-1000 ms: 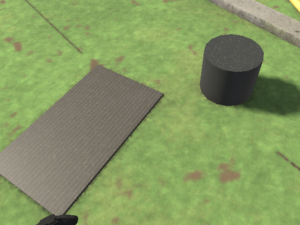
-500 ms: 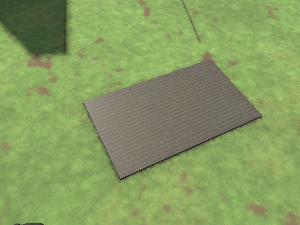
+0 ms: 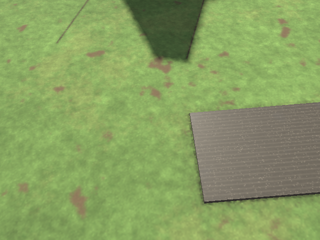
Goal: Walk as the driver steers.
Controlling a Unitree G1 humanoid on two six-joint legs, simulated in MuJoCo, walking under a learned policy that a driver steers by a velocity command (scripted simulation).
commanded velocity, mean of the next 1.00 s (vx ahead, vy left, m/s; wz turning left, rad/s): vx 0.49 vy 0.00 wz -0.70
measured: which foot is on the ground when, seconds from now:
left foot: up 0.00-0.08, down 0.10-0.58, up 0.60-0.98, down 1.00-1.00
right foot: down 0.00-0.12, up 0.14-0.56, down 0.58-1.00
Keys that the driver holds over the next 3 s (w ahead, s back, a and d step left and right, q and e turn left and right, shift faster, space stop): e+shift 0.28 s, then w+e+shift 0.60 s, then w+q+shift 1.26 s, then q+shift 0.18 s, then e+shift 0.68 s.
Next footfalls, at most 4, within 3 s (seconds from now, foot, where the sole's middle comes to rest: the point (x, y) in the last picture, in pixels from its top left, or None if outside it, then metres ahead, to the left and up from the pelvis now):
0.10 left None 0.02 0.14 -0.78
0.58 right None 0.05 -0.19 -0.78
1.00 left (269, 232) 0.50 -0.35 -0.78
1.40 right None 0.61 -0.77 -0.77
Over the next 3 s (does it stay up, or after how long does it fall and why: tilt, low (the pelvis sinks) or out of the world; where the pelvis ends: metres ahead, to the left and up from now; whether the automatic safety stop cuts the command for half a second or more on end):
stays up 1.52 -0.83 -0.02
